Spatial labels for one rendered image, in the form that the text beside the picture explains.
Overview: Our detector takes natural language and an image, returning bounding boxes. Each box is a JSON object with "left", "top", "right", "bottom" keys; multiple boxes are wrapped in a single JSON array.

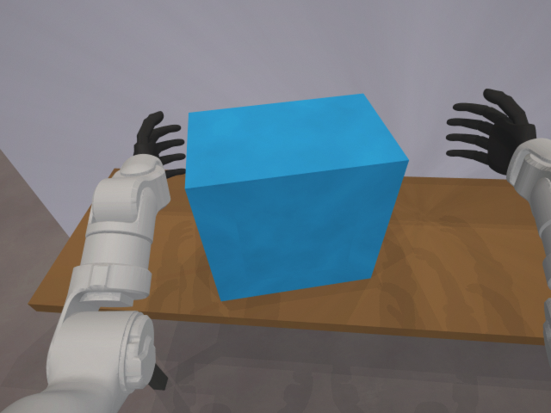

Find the left robot forearm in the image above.
[{"left": 46, "top": 154, "right": 170, "bottom": 383}]

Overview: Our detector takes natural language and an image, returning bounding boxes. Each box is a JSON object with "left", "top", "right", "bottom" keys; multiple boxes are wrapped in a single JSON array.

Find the table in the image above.
[{"left": 28, "top": 169, "right": 551, "bottom": 391}]

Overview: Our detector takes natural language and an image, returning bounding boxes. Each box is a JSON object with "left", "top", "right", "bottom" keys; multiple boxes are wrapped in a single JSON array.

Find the left robot upper arm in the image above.
[{"left": 0, "top": 311, "right": 156, "bottom": 413}]

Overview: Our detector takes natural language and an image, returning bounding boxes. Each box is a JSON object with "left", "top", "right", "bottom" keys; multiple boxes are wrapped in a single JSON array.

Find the right robot hand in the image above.
[{"left": 446, "top": 89, "right": 536, "bottom": 175}]

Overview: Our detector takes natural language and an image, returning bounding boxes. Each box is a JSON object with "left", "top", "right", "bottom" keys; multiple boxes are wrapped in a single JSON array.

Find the left robot hand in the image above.
[{"left": 133, "top": 111, "right": 186, "bottom": 179}]

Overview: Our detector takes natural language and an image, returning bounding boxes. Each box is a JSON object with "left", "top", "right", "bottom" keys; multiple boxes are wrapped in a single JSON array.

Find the right robot forearm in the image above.
[{"left": 506, "top": 138, "right": 551, "bottom": 290}]

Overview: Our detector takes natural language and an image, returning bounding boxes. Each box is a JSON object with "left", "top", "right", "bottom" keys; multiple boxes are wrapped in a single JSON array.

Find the carton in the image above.
[{"left": 185, "top": 94, "right": 409, "bottom": 301}]

